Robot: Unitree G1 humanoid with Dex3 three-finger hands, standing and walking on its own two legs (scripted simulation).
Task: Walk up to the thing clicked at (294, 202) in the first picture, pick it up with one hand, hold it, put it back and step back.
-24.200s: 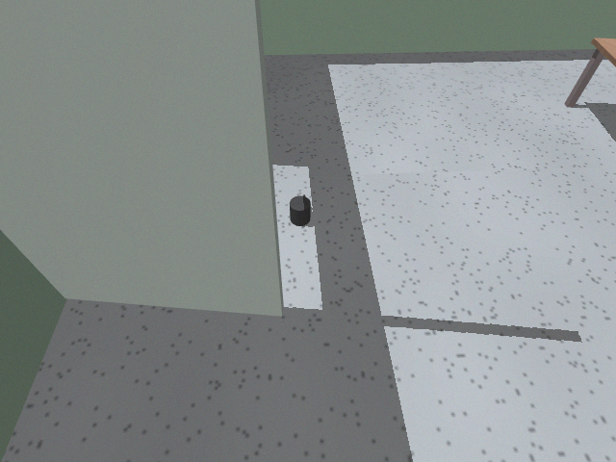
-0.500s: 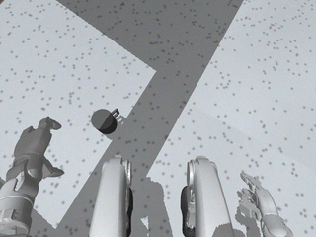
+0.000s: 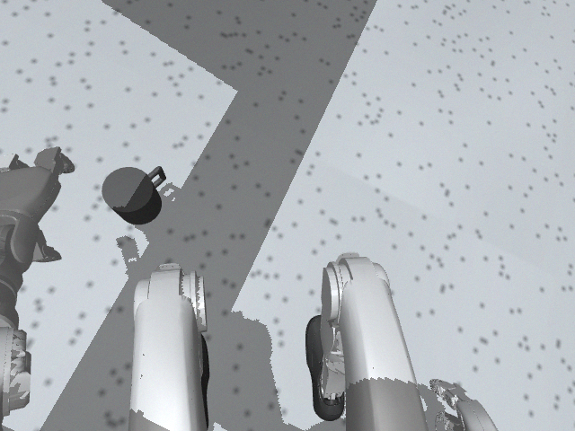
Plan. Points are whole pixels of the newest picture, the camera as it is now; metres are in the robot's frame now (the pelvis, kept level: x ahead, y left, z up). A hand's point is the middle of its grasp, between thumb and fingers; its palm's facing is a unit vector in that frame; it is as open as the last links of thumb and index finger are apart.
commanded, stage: rise first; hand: left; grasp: from above
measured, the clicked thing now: (140, 191) +0.51 +0.25 -0.33
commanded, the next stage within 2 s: approach in 1.00 s
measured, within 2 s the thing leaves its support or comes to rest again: neither
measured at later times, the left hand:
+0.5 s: hand (64, 204) +0.44 +0.32 -0.19, palm faces -0.46 -0.04 -0.89, open 14.1 cm
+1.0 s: hand (76, 200) +0.45 +0.32 -0.21, palm faces -0.45 -0.06 -0.89, open 14.2 cm
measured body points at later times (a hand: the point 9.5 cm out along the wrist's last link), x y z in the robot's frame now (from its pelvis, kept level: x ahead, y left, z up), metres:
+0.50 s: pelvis +0.01 +0.00 -0.03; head +0.24 +0.06 +0.35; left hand +0.46 +0.32 -0.14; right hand +0.08 -0.28 -0.15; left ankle +0.09 +0.13 -0.35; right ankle +0.11 -0.14 -0.35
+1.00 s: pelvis +0.02 +0.00 -0.04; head +0.26 +0.06 +0.33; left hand +0.47 +0.32 -0.16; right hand +0.08 -0.29 -0.16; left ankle +0.09 +0.13 -0.35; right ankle +0.11 -0.14 -0.35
